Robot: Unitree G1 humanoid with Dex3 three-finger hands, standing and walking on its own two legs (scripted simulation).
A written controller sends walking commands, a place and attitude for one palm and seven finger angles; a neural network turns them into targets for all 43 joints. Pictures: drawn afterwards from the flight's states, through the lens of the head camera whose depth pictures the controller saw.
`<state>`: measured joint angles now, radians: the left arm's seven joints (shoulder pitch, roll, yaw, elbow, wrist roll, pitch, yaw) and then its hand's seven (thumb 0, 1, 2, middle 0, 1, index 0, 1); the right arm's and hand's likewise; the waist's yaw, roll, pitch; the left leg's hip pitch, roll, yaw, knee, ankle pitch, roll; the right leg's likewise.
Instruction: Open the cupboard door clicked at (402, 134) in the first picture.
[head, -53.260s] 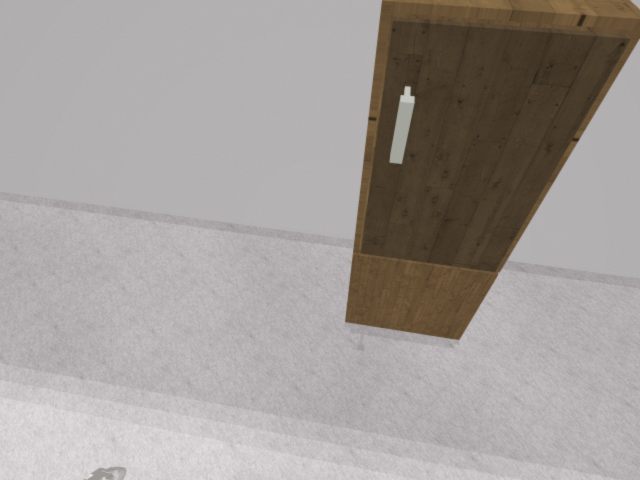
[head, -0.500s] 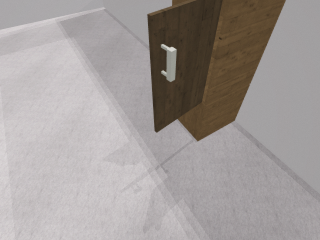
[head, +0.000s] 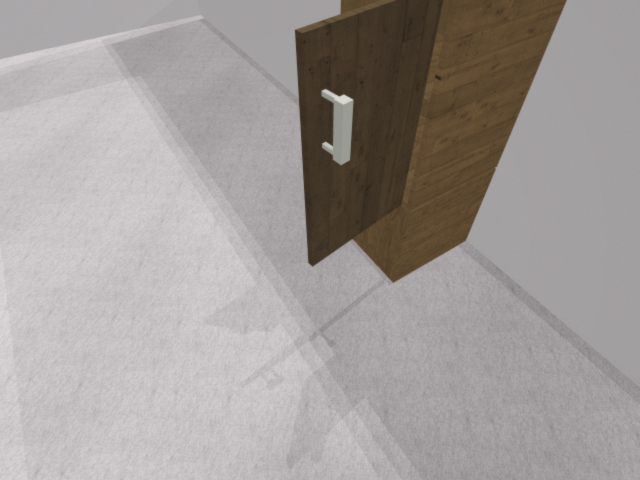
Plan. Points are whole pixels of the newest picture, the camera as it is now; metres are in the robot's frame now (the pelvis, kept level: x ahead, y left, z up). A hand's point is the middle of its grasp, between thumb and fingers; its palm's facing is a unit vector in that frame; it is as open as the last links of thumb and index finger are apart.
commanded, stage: look to check the result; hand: left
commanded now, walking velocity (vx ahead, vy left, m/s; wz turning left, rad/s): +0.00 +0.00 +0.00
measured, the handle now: (334, 126) +0.69 +0.01 +0.07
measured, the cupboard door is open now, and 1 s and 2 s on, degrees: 99 99 99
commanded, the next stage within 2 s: stand and wait in 0.46 s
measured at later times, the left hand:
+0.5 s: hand out of the picture +0.10 +0.24 -0.15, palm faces -0.01 -0.94 -0.35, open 7.4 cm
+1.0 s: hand out of the picture +0.12 +0.23 -0.15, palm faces -0.02 -0.94 -0.34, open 7.4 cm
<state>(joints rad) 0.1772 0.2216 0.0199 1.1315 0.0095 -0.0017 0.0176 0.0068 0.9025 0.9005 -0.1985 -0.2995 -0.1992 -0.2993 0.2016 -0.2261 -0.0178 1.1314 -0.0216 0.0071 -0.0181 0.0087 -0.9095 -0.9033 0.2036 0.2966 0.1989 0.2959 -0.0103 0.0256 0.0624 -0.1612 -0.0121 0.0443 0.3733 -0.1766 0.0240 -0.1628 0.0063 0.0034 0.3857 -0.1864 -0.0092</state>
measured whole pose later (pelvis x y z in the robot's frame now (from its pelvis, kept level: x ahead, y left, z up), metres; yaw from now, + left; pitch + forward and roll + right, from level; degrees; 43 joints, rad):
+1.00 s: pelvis +0.04 -0.01 +0.00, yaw +0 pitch -1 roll +0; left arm 0.09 0.31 0.00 1.12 0.00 -0.02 0.01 0.01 0.90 0.90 -0.20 -0.30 -0.20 -0.30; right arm 0.10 -0.32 0.00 1.13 -0.02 0.00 -0.01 0.01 -0.91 -0.90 0.21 0.30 0.20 0.30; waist -0.01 0.02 0.07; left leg -0.08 0.00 0.03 0.29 -0.19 0.00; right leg -0.08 0.02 0.00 0.30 -0.20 -0.03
